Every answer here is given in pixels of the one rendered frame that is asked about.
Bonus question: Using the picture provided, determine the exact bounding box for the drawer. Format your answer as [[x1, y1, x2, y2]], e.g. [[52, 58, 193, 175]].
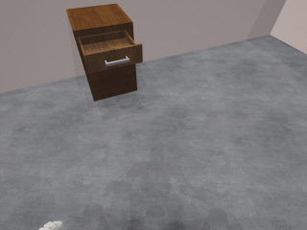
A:
[[79, 30, 143, 74]]

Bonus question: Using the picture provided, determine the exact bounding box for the left robot hand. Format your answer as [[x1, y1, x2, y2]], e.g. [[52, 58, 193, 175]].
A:
[[39, 220, 62, 230]]

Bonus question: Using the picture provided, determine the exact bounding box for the handle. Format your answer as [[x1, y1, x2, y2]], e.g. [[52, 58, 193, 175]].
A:
[[105, 56, 130, 67]]

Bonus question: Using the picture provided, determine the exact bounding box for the cabinet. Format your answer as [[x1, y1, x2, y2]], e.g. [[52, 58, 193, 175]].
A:
[[66, 3, 137, 102]]

